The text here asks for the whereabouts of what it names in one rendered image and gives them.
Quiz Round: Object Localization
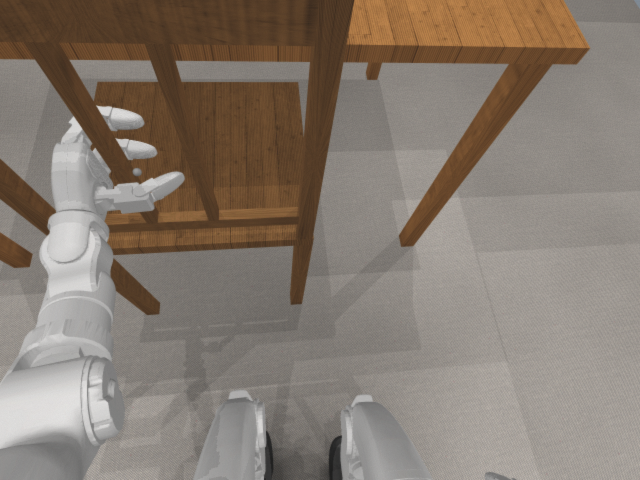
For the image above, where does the table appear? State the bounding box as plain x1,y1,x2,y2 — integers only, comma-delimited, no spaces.
0,0,590,268

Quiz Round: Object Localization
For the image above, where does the robot shin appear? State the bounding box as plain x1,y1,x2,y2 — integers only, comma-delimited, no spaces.
215,390,266,480
340,394,373,480

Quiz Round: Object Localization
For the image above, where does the left robot shin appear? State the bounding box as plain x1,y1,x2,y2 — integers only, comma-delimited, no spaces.
215,390,266,480

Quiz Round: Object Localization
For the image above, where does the right robot shin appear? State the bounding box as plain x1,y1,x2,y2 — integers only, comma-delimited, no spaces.
340,394,373,480

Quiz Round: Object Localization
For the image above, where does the left robot hand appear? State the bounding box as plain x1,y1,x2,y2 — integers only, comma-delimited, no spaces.
51,105,185,221

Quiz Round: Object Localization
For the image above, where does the left robot forearm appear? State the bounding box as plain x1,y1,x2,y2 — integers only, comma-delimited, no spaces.
0,209,116,386

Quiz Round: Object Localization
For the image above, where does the left robot upper arm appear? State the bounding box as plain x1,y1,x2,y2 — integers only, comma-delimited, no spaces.
0,355,125,480

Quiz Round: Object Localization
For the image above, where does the chair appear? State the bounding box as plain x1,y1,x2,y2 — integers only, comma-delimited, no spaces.
0,0,354,315

